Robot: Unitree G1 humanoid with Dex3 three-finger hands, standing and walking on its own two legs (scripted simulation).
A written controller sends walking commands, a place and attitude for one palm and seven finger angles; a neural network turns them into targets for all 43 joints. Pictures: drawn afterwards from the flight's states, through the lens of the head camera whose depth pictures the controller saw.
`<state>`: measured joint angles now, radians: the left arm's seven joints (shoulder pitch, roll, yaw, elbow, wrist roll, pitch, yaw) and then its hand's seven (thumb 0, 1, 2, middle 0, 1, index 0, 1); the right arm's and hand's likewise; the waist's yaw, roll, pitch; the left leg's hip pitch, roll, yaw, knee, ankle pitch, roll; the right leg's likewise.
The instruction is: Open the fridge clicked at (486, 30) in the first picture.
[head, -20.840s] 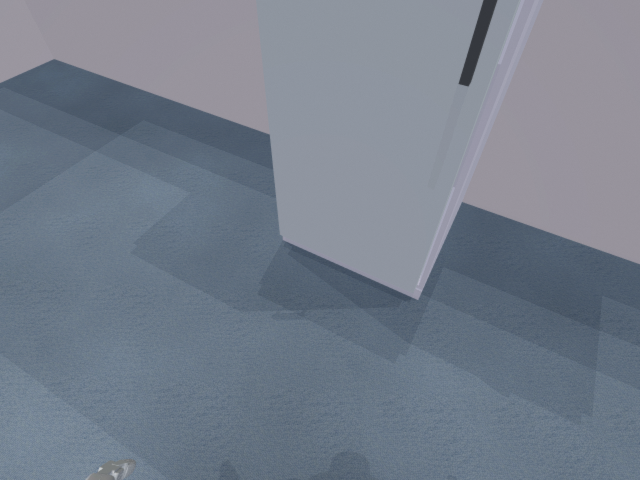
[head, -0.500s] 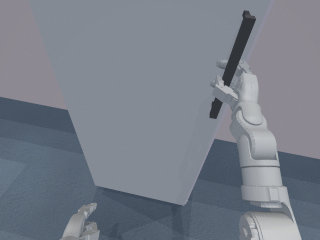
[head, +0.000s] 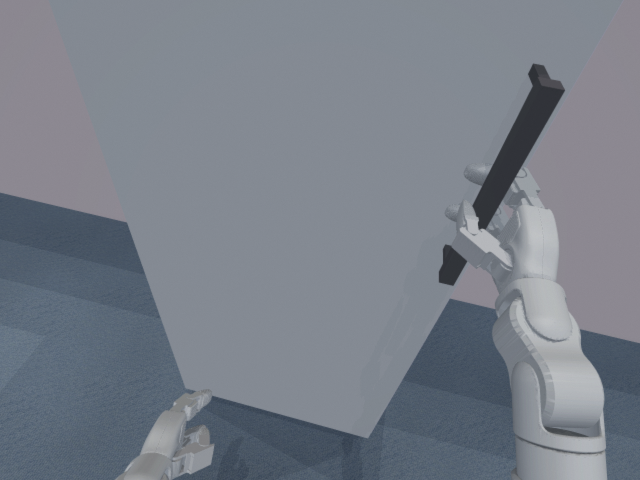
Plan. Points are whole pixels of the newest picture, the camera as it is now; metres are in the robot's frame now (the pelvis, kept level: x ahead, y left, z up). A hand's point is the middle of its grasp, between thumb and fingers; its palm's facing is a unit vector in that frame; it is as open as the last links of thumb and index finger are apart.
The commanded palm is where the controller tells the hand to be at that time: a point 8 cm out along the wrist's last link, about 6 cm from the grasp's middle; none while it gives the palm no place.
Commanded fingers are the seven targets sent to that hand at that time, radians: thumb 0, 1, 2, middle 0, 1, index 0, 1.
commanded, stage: walk backward, drawing the door open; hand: right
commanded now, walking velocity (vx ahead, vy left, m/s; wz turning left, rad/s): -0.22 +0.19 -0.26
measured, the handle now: (485, 191) +0.39 -0.14 +0.22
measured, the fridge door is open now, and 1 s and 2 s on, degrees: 0 0 20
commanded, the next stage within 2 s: none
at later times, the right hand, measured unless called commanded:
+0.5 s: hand (463, 229) +0.36 -0.12 +0.19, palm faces +0.40 +0.86 -0.32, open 6.8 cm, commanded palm +0.31 -0.15 +0.19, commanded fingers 0.00 -0.90 -0.90 0.45 1.40 0.45 1.40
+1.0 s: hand (457, 219) +0.37 -0.11 +0.20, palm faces +0.69 +0.69 -0.23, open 6.2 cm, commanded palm +0.30 -0.13 +0.19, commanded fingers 0.00 -0.90 -0.90 0.45 1.40 0.45 1.40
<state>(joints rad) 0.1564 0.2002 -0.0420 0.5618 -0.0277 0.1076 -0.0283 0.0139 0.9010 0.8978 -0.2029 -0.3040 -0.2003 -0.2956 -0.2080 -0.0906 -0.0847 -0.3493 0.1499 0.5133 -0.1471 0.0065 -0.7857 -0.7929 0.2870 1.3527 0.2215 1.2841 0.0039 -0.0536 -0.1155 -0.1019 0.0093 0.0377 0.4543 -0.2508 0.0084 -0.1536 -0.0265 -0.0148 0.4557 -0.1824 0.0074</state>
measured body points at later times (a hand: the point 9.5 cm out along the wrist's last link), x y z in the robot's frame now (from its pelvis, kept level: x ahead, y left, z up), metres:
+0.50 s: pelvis +0.10 +0.07 -0.04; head +0.19 +0.11 +0.39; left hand +0.35 +0.23 -0.16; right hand +0.33 -0.16 +0.21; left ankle +0.25 +0.05 -0.75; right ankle +0.00 -0.07 -0.67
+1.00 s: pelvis +0.09 +0.22 -0.02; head +0.18 +0.22 +0.42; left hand +0.32 +0.42 -0.13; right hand +0.33 -0.14 +0.21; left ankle +0.12 +0.34 -0.75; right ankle +0.06 +0.09 -0.69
